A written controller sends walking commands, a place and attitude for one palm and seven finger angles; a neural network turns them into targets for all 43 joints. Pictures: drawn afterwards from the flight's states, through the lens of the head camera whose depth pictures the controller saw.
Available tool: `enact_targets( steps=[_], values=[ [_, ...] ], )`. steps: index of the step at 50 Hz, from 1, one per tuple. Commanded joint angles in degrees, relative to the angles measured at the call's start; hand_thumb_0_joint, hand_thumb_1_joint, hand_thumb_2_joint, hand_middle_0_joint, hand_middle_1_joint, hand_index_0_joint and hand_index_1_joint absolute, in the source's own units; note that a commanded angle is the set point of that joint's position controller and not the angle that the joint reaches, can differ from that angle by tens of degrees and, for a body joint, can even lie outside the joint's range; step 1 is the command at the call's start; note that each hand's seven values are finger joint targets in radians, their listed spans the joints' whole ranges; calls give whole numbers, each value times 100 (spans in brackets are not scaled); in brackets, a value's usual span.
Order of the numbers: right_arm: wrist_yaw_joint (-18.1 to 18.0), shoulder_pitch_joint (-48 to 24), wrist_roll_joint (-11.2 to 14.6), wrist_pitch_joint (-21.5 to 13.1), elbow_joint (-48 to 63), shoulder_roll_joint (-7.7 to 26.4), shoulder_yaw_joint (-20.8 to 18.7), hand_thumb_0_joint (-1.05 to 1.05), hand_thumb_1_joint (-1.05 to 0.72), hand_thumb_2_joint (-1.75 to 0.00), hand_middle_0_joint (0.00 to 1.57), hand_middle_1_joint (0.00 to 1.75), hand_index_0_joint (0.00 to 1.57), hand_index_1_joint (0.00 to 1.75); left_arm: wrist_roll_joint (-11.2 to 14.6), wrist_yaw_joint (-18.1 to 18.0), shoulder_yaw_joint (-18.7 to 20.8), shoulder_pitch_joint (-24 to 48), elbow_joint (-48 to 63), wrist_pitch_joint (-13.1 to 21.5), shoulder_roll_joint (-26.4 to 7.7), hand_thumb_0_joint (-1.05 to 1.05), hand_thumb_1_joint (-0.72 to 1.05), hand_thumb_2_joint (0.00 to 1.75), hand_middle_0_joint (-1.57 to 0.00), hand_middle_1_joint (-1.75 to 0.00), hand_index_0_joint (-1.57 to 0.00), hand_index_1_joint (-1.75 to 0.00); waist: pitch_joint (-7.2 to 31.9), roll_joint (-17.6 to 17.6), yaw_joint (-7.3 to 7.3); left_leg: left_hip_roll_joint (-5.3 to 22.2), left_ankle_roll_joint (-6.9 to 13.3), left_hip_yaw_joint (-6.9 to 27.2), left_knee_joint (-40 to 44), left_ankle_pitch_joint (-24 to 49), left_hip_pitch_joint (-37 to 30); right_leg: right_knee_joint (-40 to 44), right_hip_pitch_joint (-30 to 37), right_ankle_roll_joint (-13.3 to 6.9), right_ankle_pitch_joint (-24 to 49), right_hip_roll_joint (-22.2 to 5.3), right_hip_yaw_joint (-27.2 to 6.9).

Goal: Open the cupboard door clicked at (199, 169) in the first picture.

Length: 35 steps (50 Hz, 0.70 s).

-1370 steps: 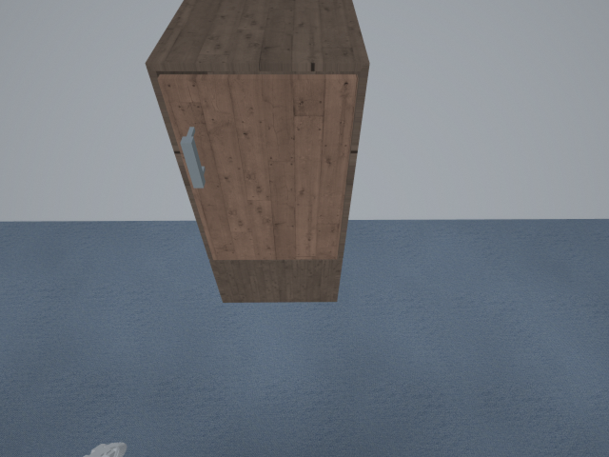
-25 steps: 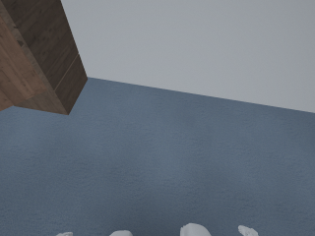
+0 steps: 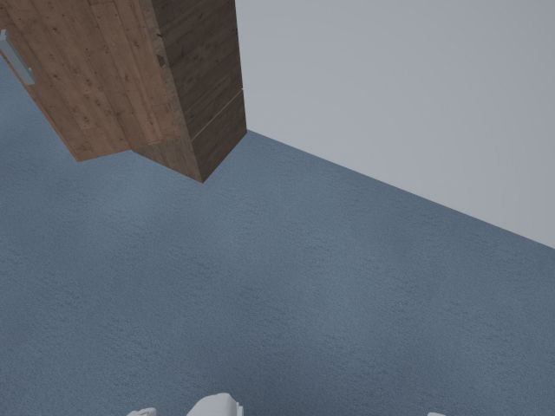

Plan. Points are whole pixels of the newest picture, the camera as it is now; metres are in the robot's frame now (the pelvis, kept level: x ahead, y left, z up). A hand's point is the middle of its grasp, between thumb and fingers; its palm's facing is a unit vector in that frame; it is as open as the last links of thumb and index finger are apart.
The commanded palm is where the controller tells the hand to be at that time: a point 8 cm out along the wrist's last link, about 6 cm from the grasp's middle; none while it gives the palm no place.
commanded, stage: turn to face it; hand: left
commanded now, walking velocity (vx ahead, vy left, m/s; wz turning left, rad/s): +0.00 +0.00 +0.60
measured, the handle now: (17, 57) +0.92 +0.75 -0.04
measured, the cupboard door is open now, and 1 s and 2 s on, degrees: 49 49 49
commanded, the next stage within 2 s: take the last steps up to it in 0.60 s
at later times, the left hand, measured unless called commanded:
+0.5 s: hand out of the picture +0.08 +0.20 -0.16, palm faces +0.22 -0.93 -0.29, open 7.4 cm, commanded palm none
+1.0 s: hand out of the picture -0.05 +0.19 -0.18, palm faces +0.44 -0.88 -0.19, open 7.4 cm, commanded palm none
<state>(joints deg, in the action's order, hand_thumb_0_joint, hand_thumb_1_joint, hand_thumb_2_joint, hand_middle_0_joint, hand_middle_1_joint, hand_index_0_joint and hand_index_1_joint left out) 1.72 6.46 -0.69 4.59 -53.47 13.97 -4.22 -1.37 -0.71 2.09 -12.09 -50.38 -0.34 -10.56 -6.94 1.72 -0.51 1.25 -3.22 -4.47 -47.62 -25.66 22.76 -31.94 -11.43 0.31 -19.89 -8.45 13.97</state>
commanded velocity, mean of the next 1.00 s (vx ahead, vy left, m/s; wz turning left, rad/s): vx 0.10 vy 0.05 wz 0.31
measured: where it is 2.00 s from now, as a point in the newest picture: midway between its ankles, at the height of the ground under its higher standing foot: (229, 372)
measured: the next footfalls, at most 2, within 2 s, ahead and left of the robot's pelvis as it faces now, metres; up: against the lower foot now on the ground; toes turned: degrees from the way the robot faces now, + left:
left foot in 0.08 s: +0.04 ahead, +0.13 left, +0.00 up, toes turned +8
right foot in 0.46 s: +0.07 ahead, -0.13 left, +0.00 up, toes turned +7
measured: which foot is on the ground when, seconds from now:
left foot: up 0.00-0.06, down 0.08-0.46, up 0.48-0.88, down 0.90-1.00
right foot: down 0.00-0.08, up 0.10-0.44, down 0.46-0.90, up 0.92-1.00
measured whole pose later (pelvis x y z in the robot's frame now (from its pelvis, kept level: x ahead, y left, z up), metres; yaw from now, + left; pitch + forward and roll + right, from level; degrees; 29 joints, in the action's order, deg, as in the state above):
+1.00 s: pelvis +0.03 +0.01 +0.00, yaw +22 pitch +0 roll +0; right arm -0.4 10.2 -1.6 -0.5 -55.7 10.4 -1.8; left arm -1.3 0.7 3.9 -16.4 -60.4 -2.2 -12.9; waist -3.7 3.4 1.8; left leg -1.8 4.2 -5.7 -30.5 -18.1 12.3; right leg -58.3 -21.8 0.7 -27.7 -6.3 5.4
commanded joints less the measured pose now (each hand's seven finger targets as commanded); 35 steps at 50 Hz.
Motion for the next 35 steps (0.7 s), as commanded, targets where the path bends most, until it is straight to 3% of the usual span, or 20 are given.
enact_targets(
  steps=[1,2,3,4,5,6,9,11,15,18,20,21,22,23,24,25,27,30,33,35],
  values=[
    [6,-115,1,-243,579,334,-55,0,-90,-90,20,30,20,30,3,-64,460,-363,223,74,-1390,0,90,90,-20,-30,-20,-30,1002,827,127,-166,138,-274,1451,658,-570,56,624,-369,3492,-1261,-552],
    [5,259,-20,-282,501,526,-107,0,-90,-90,20,30,20,30,48,-43,466,-225,260,60,-1375,0,90,90,-20,-30,-20,-30,1170,486,-138,-51,247,-124,2131,1403,-1355,-606,134,-148,3116,-1179,-363],
    [-30,698,-76,-341,437,1151,-258,0,-90,-90,20,30,20,30,83,-1,434,-199,427,30,-1092,0,90,90,-20,-30,-20,-30,1527,-992,-375,1173,831,1549,2396,3047,-2444,-1869,-1193,270,1056,-530,-107],
    [-87,1130,-77,-313,362,1635,-377,0,-90,-90,20,30,20,30,79,-1,272,206,724,0,-739,0,90,90,-20,-30,-20,-30,1432,-2052,-597,2357,1692,2936,2584,5139,-2617,-2980,-2310,464,-2023,81,-498],
    [-144,1327,-53,-307,241,1518,-315,0,-90,-90,20,30,20,30,24,-71,250,541,769,-83,-881,0,90,90,-20,-30,-20,-30,1514,-1403,-623,2352,1810,2776,2461,4748,-2445,-3392,-2378,398,-1920,53,-1117],
    [-226,1085,-71,-331,317,1419,-308,0,-90,-90,20,30,20,30,50,-79,277,608,675,-71,-767,0,90,90,-20,-30,-20,-30,1402,-1478,-513,2091,1748,2620,2477,4447,-2238,-3583,-2521,413,-1599,84,-1267],
    [-268,318,-85,-373,499,1030,-168,0,-90,-90,20,30,20,30,41,11,313,287,338,-123,-786,0,90,90,-20,-30,-20,-30,988,-987,-87,1347,1298,1683,2642,3767,-1436,-3472,-2083,427,-598,162,-1349],
    [-260,256,-72,-405,495,981,-133,0,-90,-90,20,30,20,30,46,31,300,106,254,-129,-743,0,90,90,-20,-30,-20,-30,1094,-945,4,1218,1242,1431,2654,3770,-1484,-3116,-1881,437,-443,233,-1295],
    [-233,368,-88,-367,410,957,-142,0,-90,-90,20,30,20,30,49,18,250,259,301,-132,-693,0,90,90,-20,-30,-20,-30,934,-935,-70,1168,1251,1538,2708,3367,-1283,-2211,-1486,421,-490,406,-1174],
    [-227,266,-107,-318,421,968,-164,0,-90,-90,20,30,20,30,71,11,230,182,302,-112,-642,0,90,90,-20,-30,-20,-30,900,-1186,-37,1127,1245,1755,2573,3228,-1008,-1314,-911,369,-532,610,-1053],
    [-223,119,-81,-298,436,963,-181,0,-90,-90,20,30,20,30,79,8,239,-168,217,-52,-667,0,90,90,-20,-30,-20,-30,997,-1114,140,1012,1121,1775,2289,3145,-788,-408,-262,337,11,745,-990],
    [-218,49,-51,-292,466,894,-177,0,-90,-90,20,30,20,30,84,-6,262,-421,146,0,-726,0,90,90,-20,-30,-20,-30,1082,-942,273,829,928,1688,1983,2805,-532,407,329,313,616,684,-979],
    [-189,113,0,-305,487,666,-159,0,-90,-90,20,30,20,30,33,-37,322,-635,99,75,-1006,0,90,90,-20,-30,-20,-30,1212,-187,342,399,585,1305,1363,1903,-12,1107,1021,156,1087,61,-1558],
    [-153,171,35,-318,605,279,-88,0,-90,-90,20,30,20,30,-45,-84,412,-664,79,118,-1528,0,90,90,-20,-30,-20,-30,1091,1476,339,-460,162,448,91,-266,982,1395,1409,-469,2032,-1406,-3044],
    [-159,-5,-7,-270,616,418,-101,0,-90,-90,20,30,20,30,-1,-81,340,-688,119,112,-1525,0,90,90,-20,-30,-20,-30,1017,1257,431,-381,174,733,-1067,-1084,876,1400,771,-905,2746,-1897,-3066],
    [-186,-42,-10,-190,563,409,-141,0,-90,-90,20,30,20,30,9,-137,344,-506,113,116,-1366,0,90,90,-20,-30,-20,-30,981,1622,308,-254,170,876,-1757,-964,921,1369,536,-943,2964,-1716,-3077],
    [-131,-23,-13,-153,302,406,-123,0,-90,-90,20,30,20,30,39,-114,228,-129,171,125,-998,0,90,90,-20,-30,-20,-30,553,1073,112,-111,85,805,-2319,-115,1014,1171,378,-773,3270,-1031,-2095],
    [-90,97,2,-129,127,241,-75,0,-90,-90,20,30,20,30,16,-132,207,-167,150,163,-882,0,90,90,-20,-30,-20,-30,694,936,66,-67,6,589,-1883,234,784,1169,488,-634,3312,-840,-1489],
    [-98,-97,1,-141,95,106,-13,0,-90,-90,20,30,20,30,3,-139,242,-481,-6,179,-906,0,90,90,-20,-30,-20,-30,716,692,213,-94,-21,395,-972,43,599,1135,777,-726,3542,-909,-1445],
    [-110,-190,16,-172,74,28,20,0,-90,-90,20,30,20,30,-20,-140,257,-648,-157,178,-947,0,90,90,-20,-30,-20,-30,755,819,291,-111,4,288,-380,-111,408,1051,941,-796,3788,-951,-1475]
  ],
)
